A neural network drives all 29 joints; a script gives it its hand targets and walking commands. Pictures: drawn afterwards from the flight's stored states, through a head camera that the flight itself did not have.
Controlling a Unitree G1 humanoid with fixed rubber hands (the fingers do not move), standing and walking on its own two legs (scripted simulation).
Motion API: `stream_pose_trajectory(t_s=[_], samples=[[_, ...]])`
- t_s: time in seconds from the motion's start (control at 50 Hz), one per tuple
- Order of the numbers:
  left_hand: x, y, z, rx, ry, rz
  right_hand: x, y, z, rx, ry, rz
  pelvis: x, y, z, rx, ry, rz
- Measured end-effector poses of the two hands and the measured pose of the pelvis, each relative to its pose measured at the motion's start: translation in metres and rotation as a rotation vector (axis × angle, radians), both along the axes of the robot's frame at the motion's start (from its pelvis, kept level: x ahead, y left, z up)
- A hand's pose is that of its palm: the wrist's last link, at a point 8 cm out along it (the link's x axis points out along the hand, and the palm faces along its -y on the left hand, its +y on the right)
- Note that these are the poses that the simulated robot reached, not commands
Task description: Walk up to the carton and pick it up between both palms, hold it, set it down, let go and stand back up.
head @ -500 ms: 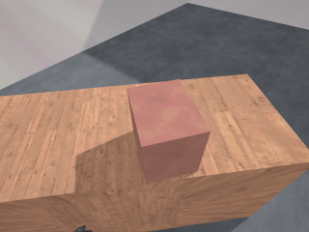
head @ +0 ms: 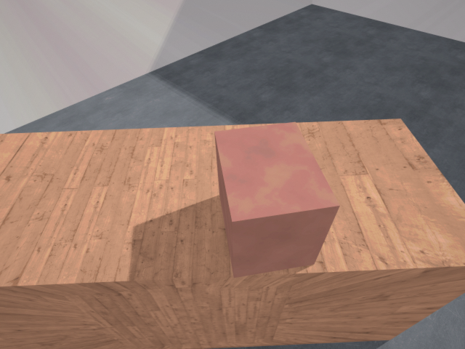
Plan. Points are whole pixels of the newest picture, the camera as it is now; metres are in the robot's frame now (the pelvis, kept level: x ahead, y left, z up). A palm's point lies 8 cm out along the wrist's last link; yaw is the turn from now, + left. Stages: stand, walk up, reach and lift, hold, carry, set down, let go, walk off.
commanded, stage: walk up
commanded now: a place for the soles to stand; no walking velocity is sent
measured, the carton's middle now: (265, 198) +0.42 -0.04 -0.01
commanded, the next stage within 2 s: reach and lift in 0.28 s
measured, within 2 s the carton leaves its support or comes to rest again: neither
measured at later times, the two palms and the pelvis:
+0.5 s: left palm out of the picture +0.15 +0.23 -0.10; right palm out of the picture +0.15 -0.25 -0.11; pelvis -0.02 -0.02 -0.02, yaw -1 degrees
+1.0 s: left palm out of the picture +0.14 +0.19 -0.07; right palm out of the picture +0.14 -0.25 -0.08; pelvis +0.00 -0.05 +0.01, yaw -3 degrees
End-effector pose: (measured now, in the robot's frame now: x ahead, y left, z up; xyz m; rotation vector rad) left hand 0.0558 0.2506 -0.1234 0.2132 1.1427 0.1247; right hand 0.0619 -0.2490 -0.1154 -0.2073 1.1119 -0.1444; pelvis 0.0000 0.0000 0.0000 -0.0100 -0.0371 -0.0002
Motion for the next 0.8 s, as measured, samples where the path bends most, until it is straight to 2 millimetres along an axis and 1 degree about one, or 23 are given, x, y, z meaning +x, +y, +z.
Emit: stream_pose_trajectory(t_s=[0.28, 0.32, 0.36, 0.4, 0.42, 0.48, 0.5, 0.54, 0.58, 0.64, 0.72, 0.8], samples=[[-0.01, 0.0, -0.001, 0.006, 0.014, 0.043, 0.002, -0.002, -0.003, -0.004, 0.032, 0.024, 0.003, -0.004, 0.0, 0.0, 0.002, 0.043], [-0.005, 0.002, -0.006, 0.007, 0.069, 0.06, 0.011, -0.005, -0.009, -0.014, 0.026, 0.029, 0.0, -0.006, -0.005, 0.004, 0.031, 0.022], [0.01, 0.004, -0.012, 0.024, 0.122, 0.058, 0.029, -0.008, -0.016, 0.0, -0.001, 0.014, -0.008, -0.008, -0.013, 0.007, 0.044, 0.001], [0.036, 0.003, -0.012, 0.04, 0.111, 0.046, 0.051, -0.008, -0.018, 0.024, -0.056, 0.016, -0.015, -0.011, -0.021, 0.006, 0.037, -0.011], [0.05, 0.0, -0.009, 0.044, 0.081, 0.037, 0.062, -0.007, -0.016, 0.037, -0.092, 0.022, -0.018, -0.013, -0.023, 0.003, 0.027, -0.013], [0.087, -0.016, 0.012, 0.037, -0.052, 0.002, 0.085, -0.004, -0.001, 0.069, -0.195, 0.048, -0.022, -0.018, -0.02, -0.008, -0.018, -0.014], [0.096, -0.023, 0.02, 0.029, -0.092, -0.009, 0.089, -0.003, 0.005, 0.074, -0.221, 0.054, -0.022, -0.02, -0.017, -0.009, -0.032, -0.014], [0.106, -0.037, 0.033, 0.006, -0.149, -0.023, 0.091, -0.004, 0.018, 0.072, -0.26, 0.063, -0.019, -0.024, -0.011, -0.008, -0.051, -0.015], [0.108, -0.048, 0.039, -0.017, -0.17, -0.026, 0.09, -0.007, 0.028, 0.058, -0.28, 0.067, -0.016, -0.028, -0.004, 0.0, -0.059, -0.021], [0.103, -0.058, 0.04, -0.034, -0.162, -0.01, 0.083, -0.012, 0.037, 0.041, -0.289, 0.067, -0.012, -0.034, 0.002, 0.011, -0.058, -0.034], [0.091, -0.06, 0.035, -0.036, -0.152, 0.024, 0.073, -0.017, 0.039, 0.039, -0.287, 0.064, -0.01, -0.041, 0.004, 0.019, -0.051, -0.045], [0.083, -0.058, 0.035, -0.02, -0.187, 0.047, 0.068, -0.015, 0.037, 0.053, -0.3, 0.066, -0.01, -0.047, 0.005, 0.023, -0.038, -0.049]])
